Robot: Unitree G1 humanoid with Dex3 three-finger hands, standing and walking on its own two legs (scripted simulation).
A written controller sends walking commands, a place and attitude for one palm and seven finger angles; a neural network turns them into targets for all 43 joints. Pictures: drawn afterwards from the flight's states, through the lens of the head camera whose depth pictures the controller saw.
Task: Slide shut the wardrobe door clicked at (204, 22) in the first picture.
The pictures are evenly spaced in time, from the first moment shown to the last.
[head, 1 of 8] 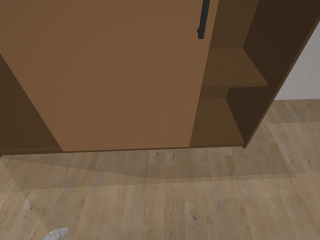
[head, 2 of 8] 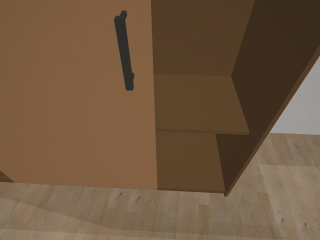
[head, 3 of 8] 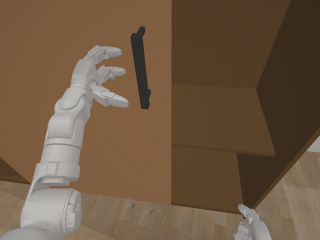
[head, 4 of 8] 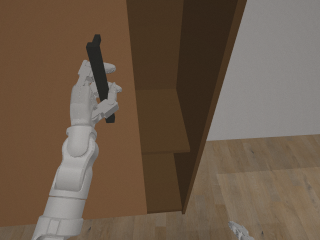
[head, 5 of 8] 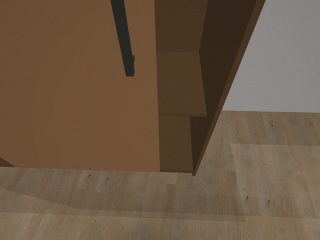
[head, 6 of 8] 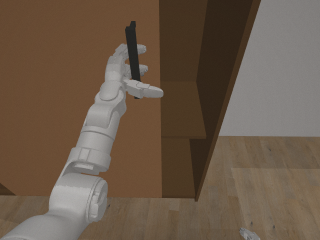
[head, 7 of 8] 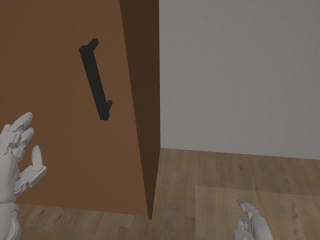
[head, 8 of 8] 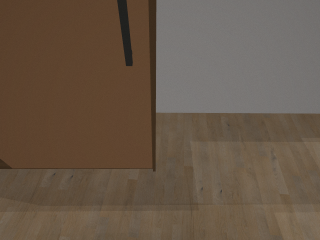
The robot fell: no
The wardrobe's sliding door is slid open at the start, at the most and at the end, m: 0.43 0.43 0.00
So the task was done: yes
